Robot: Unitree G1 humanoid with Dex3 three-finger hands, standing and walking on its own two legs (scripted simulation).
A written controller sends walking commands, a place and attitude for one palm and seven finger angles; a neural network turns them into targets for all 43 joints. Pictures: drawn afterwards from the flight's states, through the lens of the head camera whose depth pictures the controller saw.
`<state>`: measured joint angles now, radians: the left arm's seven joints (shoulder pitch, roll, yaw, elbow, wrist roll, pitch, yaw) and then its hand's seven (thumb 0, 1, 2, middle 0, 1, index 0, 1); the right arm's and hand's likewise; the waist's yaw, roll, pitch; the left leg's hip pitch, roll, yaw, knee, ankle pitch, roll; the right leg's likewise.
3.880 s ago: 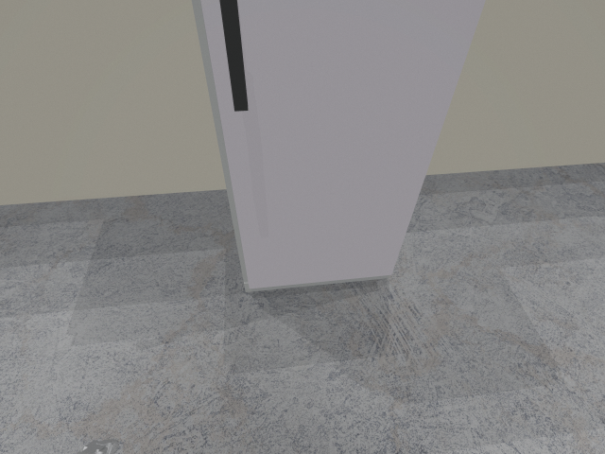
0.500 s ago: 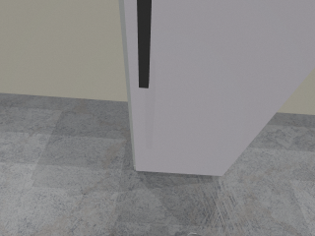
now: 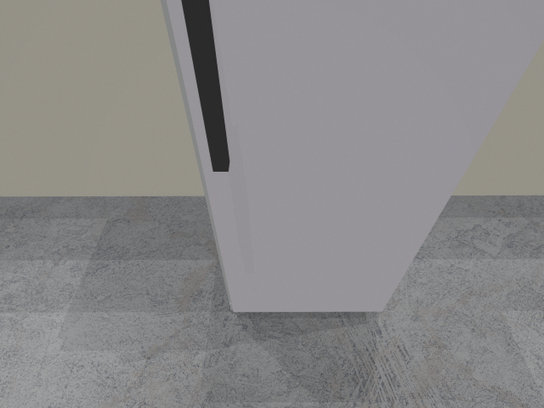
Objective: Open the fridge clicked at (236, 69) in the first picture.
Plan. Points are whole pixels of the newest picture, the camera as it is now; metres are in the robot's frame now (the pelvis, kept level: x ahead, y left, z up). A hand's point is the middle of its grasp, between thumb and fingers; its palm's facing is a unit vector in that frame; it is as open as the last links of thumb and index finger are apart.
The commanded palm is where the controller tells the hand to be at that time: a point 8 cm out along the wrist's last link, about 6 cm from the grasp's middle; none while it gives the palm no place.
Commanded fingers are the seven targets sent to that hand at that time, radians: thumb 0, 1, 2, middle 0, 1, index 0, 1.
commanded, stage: come to a stop and stand still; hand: left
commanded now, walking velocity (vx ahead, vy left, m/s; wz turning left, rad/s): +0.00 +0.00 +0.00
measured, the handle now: (208, 62) +0.52 +0.11 +0.26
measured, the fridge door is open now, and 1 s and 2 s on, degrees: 0 0 0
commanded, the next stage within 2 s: look again from close up in 0.52 s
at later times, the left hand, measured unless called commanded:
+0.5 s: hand out of the picture -0.03 +0.12 -0.18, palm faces +0.07 -0.99 -0.15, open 7.4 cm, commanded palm none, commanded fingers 0.00 0.90 0.90 -0.20 -0.30 -0.20 -0.30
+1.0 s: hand out of the picture +0.03 +0.25 -0.17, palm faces +0.04 -0.96 -0.28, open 7.4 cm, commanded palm none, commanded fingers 0.00 0.90 0.90 -0.20 -0.30 -0.20 -0.30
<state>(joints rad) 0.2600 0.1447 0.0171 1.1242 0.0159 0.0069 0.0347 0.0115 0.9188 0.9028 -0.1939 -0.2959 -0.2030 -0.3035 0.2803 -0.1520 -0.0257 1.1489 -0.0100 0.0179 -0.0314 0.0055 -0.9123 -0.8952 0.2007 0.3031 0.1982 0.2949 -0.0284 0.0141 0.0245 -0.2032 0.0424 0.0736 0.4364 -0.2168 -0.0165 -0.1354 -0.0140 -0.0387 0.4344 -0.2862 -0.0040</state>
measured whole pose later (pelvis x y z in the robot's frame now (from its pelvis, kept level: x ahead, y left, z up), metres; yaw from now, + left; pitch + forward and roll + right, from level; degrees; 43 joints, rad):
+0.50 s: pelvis +0.00 -0.03 +0.00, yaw +1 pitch -2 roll +0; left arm 0.33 0.09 0.00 1.15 0.01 -0.01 0.04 0.01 0.91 0.90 -0.20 -0.30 -0.20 -0.30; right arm 0.28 -0.12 -0.01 1.17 -0.01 0.01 -0.04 0.00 -0.91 -0.90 0.20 0.30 0.20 0.29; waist 0.00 0.01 0.02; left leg -0.17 0.08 0.05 0.41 -0.21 -0.05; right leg -0.09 0.03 -0.06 0.39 -0.28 -0.04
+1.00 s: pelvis -0.03 +0.03 -0.01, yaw +1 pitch -4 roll -1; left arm 0.27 0.26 0.02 0.96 0.03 0.00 0.03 0.01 0.90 0.90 -0.20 -0.30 -0.20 -0.30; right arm 0.23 -0.22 -0.02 0.97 -0.02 -0.01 -0.01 0.01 -0.91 -0.90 0.20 0.30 0.20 0.29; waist 0.00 -0.01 -0.01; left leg -0.25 0.02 0.07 0.55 -0.24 0.03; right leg -0.16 -0.04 -0.04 0.51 -0.29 0.03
